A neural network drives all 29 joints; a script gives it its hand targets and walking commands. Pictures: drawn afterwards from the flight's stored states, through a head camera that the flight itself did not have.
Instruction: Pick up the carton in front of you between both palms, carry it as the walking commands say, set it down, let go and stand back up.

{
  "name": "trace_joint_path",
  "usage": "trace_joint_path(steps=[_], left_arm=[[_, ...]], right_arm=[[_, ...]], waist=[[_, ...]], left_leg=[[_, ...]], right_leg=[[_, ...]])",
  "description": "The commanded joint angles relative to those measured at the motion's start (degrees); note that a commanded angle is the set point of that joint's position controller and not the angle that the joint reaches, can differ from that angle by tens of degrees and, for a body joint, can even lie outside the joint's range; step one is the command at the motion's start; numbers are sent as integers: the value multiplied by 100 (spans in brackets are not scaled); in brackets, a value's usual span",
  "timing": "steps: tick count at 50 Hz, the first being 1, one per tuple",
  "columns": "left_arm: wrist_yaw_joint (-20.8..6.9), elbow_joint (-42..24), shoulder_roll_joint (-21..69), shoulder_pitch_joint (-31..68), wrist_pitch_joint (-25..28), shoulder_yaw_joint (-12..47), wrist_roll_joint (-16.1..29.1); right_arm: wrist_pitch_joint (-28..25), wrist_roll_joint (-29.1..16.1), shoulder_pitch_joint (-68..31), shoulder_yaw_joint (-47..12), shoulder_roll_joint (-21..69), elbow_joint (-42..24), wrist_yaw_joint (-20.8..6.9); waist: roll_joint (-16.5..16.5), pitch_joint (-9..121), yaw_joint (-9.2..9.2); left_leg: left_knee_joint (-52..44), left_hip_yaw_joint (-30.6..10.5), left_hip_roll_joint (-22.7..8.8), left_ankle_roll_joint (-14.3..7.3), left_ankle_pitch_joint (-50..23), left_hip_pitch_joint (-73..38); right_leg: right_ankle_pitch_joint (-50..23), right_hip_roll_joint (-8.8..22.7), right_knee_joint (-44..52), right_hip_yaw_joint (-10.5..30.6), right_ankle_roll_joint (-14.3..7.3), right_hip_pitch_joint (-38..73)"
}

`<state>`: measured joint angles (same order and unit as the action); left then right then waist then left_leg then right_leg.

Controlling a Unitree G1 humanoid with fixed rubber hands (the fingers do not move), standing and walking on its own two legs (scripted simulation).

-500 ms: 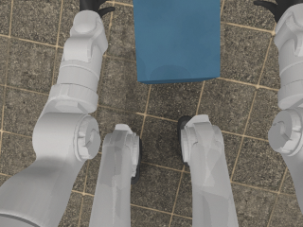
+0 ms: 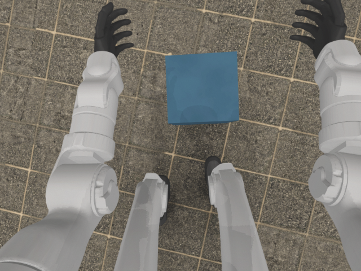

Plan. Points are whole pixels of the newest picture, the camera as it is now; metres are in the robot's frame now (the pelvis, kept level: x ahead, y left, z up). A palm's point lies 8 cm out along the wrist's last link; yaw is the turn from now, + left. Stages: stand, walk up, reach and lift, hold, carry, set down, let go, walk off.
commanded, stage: set down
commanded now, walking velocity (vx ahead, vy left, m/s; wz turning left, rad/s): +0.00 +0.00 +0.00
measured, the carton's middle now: (200, 94) +0.49 -0.07 -0.46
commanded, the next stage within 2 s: let go in 0.10 s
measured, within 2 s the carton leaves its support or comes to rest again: neither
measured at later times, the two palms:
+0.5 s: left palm (58, 94) +0.44 +0.15 +0.01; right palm out of the picture +0.40 -0.29 +0.01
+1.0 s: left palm out of the picture +0.28 +0.24 +0.11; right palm out of the picture +0.25 -0.22 +0.11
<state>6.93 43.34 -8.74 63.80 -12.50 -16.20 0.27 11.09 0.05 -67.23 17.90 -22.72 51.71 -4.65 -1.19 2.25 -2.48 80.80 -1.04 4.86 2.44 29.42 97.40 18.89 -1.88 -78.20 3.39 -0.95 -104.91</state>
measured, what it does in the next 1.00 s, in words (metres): rises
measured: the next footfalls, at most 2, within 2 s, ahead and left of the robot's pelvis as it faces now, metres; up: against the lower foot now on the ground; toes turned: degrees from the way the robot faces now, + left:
none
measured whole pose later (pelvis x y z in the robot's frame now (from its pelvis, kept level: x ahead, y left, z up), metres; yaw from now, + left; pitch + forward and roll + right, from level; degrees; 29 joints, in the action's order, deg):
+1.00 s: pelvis +0.09 +0.02 +0.19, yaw -4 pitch +5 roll -1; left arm -2.4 25.9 -10.7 -10.5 -1.3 -3.2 -0.8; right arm 1.1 0.1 11.1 4.0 -11.5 25.6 -4.3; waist -1.0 -3.1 -0.3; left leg 27.6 -4.7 2.1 -1.0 18.1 14.1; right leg 10.0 -1.7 -25.0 2.1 0.3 -19.6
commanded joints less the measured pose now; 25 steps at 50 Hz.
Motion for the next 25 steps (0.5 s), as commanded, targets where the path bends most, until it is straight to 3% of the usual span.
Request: trace_joint_path(steps=[1,8,14,20,25], left_arm=[[-74,-547,-390,1018,258,-96,-126],[-120,-681,-311,365,283,-125,-379],[-189,-1358,-186,-1434,339,152,-682],[-400,-1775,-279,-2435,629,404,-563],[-587,-1463,-286,-3761,899,566,-464]], right_arm=[[-274,184,-1141,236,-646,-492,-43],[-340,449,-496,302,-527,-527,-100],[-370,679,1271,-14,-300,-1461,-103],[-606,362,2412,-339,-27,-2089,-63],[-843,227,3809,-512,256,-2051,-22]], waist=[[374,5486,-105],[275,5694,-105],[395,5858,-108],[464,4605,-29],[502,4085,29]], left_leg=[[-1557,492,141,171,-1104,-1004],[-2323,405,59,222,-1414,-2031],[-2956,390,62,166,-1860,-2806],[-3564,270,-25,25,-1680,-3250],[-3913,188,-70,-43,-1890,-3506]], right_leg=[[-2264,-61,979,-231,216,6031],[-2442,-58,1715,-236,161,6827],[-3196,3,2282,-151,133,8391],[-3012,125,2991,62,95,8796],[-3870,214,3195,259,100,9549]])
